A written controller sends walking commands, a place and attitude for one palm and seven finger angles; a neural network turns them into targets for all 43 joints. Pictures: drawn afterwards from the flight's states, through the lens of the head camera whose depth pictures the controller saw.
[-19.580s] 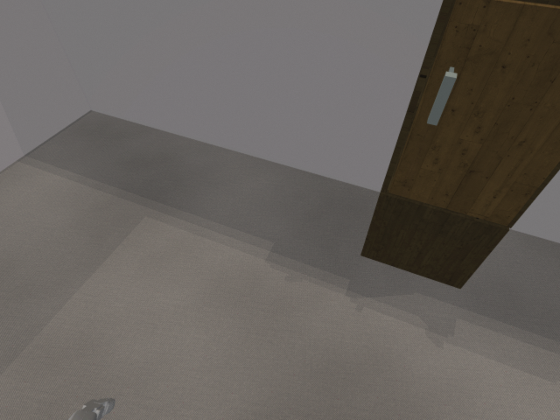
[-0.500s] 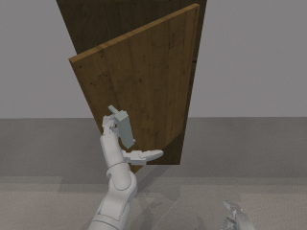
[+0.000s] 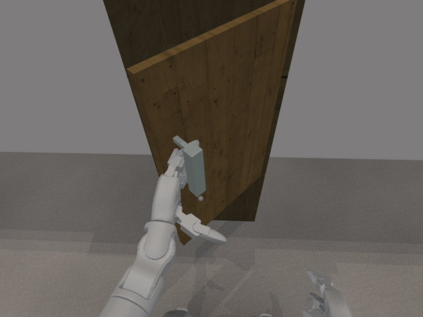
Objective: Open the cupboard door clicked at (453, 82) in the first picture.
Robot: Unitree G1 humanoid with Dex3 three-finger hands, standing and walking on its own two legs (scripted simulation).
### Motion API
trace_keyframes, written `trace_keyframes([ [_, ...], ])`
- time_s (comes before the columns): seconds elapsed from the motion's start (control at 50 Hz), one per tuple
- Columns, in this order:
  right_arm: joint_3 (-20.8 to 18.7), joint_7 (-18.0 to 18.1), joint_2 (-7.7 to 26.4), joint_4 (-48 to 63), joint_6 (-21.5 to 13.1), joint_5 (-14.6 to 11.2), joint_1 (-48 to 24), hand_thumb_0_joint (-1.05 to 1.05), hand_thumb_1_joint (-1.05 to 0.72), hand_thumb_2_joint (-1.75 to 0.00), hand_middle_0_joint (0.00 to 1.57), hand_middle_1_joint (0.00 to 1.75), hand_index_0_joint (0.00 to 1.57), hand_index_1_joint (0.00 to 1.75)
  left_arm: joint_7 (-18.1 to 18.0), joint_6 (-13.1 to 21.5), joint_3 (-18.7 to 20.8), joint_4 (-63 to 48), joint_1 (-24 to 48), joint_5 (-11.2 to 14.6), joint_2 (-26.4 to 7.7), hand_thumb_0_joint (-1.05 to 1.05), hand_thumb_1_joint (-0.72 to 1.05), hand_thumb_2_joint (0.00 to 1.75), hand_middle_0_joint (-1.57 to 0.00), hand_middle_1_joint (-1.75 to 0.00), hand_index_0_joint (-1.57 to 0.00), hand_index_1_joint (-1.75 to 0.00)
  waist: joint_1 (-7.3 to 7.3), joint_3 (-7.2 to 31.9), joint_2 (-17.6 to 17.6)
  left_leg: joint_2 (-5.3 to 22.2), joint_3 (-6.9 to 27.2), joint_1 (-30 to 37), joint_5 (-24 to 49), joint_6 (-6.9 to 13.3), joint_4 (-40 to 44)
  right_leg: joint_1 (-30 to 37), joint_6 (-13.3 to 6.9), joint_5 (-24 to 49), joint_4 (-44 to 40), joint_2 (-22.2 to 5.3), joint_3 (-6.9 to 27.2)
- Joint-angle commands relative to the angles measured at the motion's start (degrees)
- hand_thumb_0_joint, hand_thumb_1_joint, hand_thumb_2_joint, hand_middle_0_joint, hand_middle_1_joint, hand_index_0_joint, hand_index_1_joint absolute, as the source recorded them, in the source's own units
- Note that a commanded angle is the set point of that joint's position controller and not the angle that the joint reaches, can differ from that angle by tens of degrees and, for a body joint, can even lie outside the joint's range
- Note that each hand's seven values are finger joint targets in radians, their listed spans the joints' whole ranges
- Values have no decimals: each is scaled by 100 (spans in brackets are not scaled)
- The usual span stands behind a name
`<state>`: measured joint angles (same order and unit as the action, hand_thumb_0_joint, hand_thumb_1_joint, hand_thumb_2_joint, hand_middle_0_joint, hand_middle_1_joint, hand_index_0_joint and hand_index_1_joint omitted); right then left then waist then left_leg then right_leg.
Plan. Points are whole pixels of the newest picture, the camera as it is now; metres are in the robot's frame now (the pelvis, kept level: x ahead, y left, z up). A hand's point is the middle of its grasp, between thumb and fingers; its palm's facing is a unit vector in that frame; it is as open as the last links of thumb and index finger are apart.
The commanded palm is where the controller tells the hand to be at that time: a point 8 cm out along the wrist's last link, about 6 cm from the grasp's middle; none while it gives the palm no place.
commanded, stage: slide the hand sideways off the handle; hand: left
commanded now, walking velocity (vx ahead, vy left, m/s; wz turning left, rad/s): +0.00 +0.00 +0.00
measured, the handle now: (188, 165) +0.38 +0.08 +0.08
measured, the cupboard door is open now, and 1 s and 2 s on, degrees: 47 47 47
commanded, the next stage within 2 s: draw the hand back to the body in 1.02 s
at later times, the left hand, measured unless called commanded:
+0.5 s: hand (196, 211) +0.28 +0.05 +0.08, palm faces -0.05 -1.00 -0.02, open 16.2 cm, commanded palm +0.26 +0.12 +0.08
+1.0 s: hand (155, 239) +0.23 +0.11 +0.08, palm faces +0.03 -1.00 -0.06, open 16.3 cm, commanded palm +0.21 +0.17 +0.08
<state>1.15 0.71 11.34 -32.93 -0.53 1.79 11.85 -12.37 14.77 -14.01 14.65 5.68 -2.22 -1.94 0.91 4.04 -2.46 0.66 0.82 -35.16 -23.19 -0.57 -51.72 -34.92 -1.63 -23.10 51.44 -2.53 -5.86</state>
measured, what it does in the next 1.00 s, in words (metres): stands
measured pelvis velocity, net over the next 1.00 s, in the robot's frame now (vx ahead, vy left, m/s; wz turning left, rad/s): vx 0.03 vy -0.02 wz -0.01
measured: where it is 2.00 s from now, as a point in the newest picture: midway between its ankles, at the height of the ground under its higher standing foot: outside the picture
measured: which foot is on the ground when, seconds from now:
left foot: down 0.00-1.00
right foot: down 0.00-1.00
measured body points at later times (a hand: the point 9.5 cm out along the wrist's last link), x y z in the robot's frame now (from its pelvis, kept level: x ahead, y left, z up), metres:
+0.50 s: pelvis +0.02 +0.00 +0.01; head +0.04 -0.01 +0.45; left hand +0.28 +0.11 +0.08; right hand +0.18 -0.22 -0.09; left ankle +0.03 +0.13 -0.69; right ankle +0.03 -0.10 -0.69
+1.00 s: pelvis +0.03 -0.02 +0.00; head +0.07 -0.04 +0.44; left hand +0.22 +0.17 +0.08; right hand +0.22 -0.24 -0.09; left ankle +0.03 +0.13 -0.69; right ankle +0.03 -0.11 -0.69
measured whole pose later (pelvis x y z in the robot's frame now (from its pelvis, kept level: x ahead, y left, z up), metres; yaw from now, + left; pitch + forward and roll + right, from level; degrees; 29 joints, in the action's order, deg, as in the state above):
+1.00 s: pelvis +0.03 -0.02 +0.00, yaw +0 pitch +9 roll +0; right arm 0.6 1.4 13.2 -26.2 -4.7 0.1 14.4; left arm 3.3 18.5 -2.4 -13.9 -31.0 7.2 -6.9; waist 1.2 5.5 -2.7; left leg 1.8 1.2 -35.1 -27.1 -2.0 -53.4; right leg -35.3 -2.5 -27.4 53.8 -1.4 -6.1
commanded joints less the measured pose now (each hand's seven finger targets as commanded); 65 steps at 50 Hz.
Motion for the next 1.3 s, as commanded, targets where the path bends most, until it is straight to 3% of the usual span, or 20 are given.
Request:
trace_keyframes([
  [0.0, -116, 166, 556, 1014, -484, -227, -444, 0, -90, -90, 20, 30, 20, 30, 813, 321, -230, -1337, 2015, 746, 777, 0, -50, 30, -15, -30, -15, -30, -326, 1201, 464, -187, 87, 829, -33, 149, 1033, 599, -8, 80, -1269, 232, 326],
  [0.02, -108, 166, 562, 1002, -511, -238, -454, 0, -90, -90, 20, 30, 20, 30, 700, 244, -35, -1231, 1871, 852, 721, 0, -50, 30, -15, -30, -15, -30, -297, 1047, 629, -180, 86, 779, -113, 135, 1098, 581, 13, -30, -1314, 232, 293],
  [0.06, -107, 127, 592, 1014, -536, -207, -445, 0, -90, -90, 20, 30, 20, 30, 423, 180, 220, -1226, 1668, 813, 606, 0, -50, 30, -15, -30, -15, -30, -190, 1031, 783, -188, 80, 738, -79, 119, 1184, 637, 21, -64, -1282, 230, 257],
  [0.1, -134, 45, 621, 1071, -520, -157, -411, 0, -90, -90, 20, 30, 20, 30, 147, 203, 388, -1166, 1240, 593, 443, 0, -50, 30, -15, -30, -15, -30, -49, 1084, 855, -167, 82, 678, 53, 107, 1236, 705, 7, 13, -1167, 230, 209],
  [0.14, -163, -47, 584, 1133, -505, -100, -353, 0, -90, -90, 20, 30, 20, 30, -32, 318, 311, -1423, 1006, 339, 464, 0, -50, 30, -15, -30, -15, -30, -34, 1203, 739, -133, 4, 754, 361, 118, 1169, 734, -8, 344, -1063, 220, 207],
  [0.2, -186, -125, 600, 1206, -439, -81, -313, 0, -90, -90, 20, 30, 20, 30, -96, 401, 350, -1513, 620, 128, 314, 0, -50, 30, -15, -30, -15, -30, 15, 1201, 731, -114, -29, 669, 398, 116, 1151, 790, -32, 372, -1027, 231, 229],
  [0.28, -198, -146, 563, 1330, -398, -83, -315, 0, -90, -90, 20, 30, 20, 30, -30, 467, 267, -2001, 301, 74, 295, 0, -50, 30, -15, -30, -15, -30, 22, 1223, 420, -114, -128, 707, 508, 120, 1092, 855, -51, 581, -1003, 235, 278],
  [0.3, -210, -151, 577, 1369, -385, -91, -300, 0, -90, -90, 20, 30, 20, 30, -4, 458, 325, -2078, 88, 69, 212, 0, -50, 30, -15, -30, -15, -30, 48, 1292, 528, -103, -107, 709, 574, 121, 1099, 927, -56, 632, -994, 248, 274],
  [0.42, -188, -92, 565, 1503, -370, -130, -309, 0, -90, -90, 20, 30, 20, 30, 197, 356, 218, -2670, -565, 230, 237, 0, -50, 30, -15, -30, -15, -30, -55, 995, 652, -106, -130, 692, 636, 145, 1041, 914, -1, 862, -1018, 256, 276],
  [0.6, -204, -28, 541, 1579, -420, -143, -169, 0, -90, -90, 20, 30, 20, 30, 566, 349, 715, -3341, -2083, 416, -215, 0, -50, 30, -15, -30, -15, -30, 48, 1143, 623, -164, -175, 598, 1141, 138, 840, 1262, 28, 1702, -890, 242, 377],
  [0.62, -199, -30, 526, 1597, -439, -144, -191, 0, -90, -90, 20, 30, 20, 30, 610, 364, 690, -3495, -2125, 458, -206, 0, -50, 30, -15, -30, -15, -30, 15, 1135, 474, -171, -179, 601, 1141, 133, 810, 1214, 40, 1756, -859, 230, 378],
  [0.74, -216, 12, 553, 1638, -515, -144, -112, 0, -90, -90, 20, 30, 20, 30, 956, 492, 985, -3886, -2792, 612, -522, 0, -50, 30, -15, -30, -15, -30, -42, 959, 527, -185, -140, 408, 1217, 143, 628, 1155, 91, 2078, -781, 214, 447],
  [0.76, -234, 32, 564, 1629, -535, -147, -90, 0, -90, -90, 20, 30, 20, 30, 1035, 532, 1055, -3899, -2901, 648, -570, 0, -50, 30, -15, -30, -15, -30, -67, 1003, 650, -185, -146, 386, 1181, 147, 576, 1143, 121, 2086, -795, 205, 475],
  [0.86, -254, 84, 592, 1629, -695, -177, -37, 0, -90, -90, 20, 30, 20, 30, 1440, 743, 1174, -4169, -3298, 895, -656, 0, -50, 30, -15, -30, -15, -30, -100, 1129, 576, -224, -117, 252, 1198, 143, 378, 1126, 190, 2300, -710, 150, 559],
  [0.96, -278, 151, 662, 1604, -826, -216, -27, 0, -90, -90, 20, 30, 20, 30, 1773, 835, 1343, -4137, -3380, 1072, -849, 0, -50, 30, -15, -30, -15, -30, -177, 974, 581, -232, -66, 10, 885, 135, 228, 852, 210, 1688, -759, 121, 670],
  [1.02, -285, 194, 700, 1581, -918, -227, -40, 0, -90, -90, 20, 30, 20, 30, 1852, 842, 1355, -4106, -3027, 1164, -865, 0, -50, 30, -15, -30, -15, -30, -240, 882, 669, -225, -21, -117, 684, 134, 133, 657, 207, 1159, -818, 109, 739],
  [1.1, -284, 206, 706, 1629, -994, -253, -40, 0, -90, -90, 20, 30, 20, 30, 1772, 761, 1356, -4127, -3031, 1141, -865, 0, -50, 30, -15, -30, -15, -30, -137, 1031, 451, -223, -12, -60, 689, 139, 168, 598, 128, 876, -720, 163, 629],
  [1.18, -254, 210, 652, 1725, -1020, -289, -17, 0, -90, -90, 20, 30, 20, 30, 1577, 582, 1623, -4609, -3199, 1134, -1143, 0, -50, 30, -15, -30, -15, -30, 24, 1339, 161, -201, -39, 210, 820, 151, 390, 871, 91, 1015, -696, 196, 504],
  [1.2, -259, 225, 657, 1711, -1001, -306, -46, 0, -90, -90, 20, 30, 20, 30, 1522, 493, 1823, -4546, -3262, 1131, -1299, 0, -50, 30, -15, -30, -15, -30, 57, 1306, 262, -195, -37, 178, 816, 155, 414, 942, 90, 966, -743, 207, 515],
  [1.28, -195, 256, 653, 1704, -994, -352, -94, 0, -90, -90, 20, 30, 20, 30, 1532, 173, 1853, -4466, -3269, 1249, -1192, 0, -50, 30, -15, -30, -15, -30, 10, 857, 425, -179, -44, 189, 641, 151, 586, 901, 132, 781, -964, 230, 483],
])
